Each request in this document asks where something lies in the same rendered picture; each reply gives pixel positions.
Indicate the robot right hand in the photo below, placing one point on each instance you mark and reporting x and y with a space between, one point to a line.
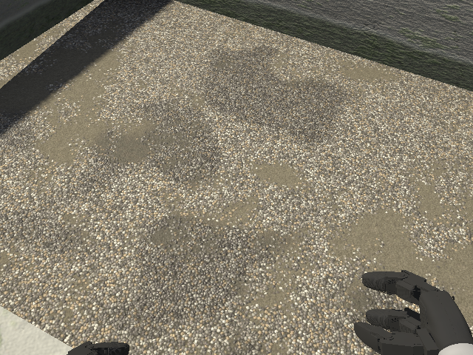
439 324

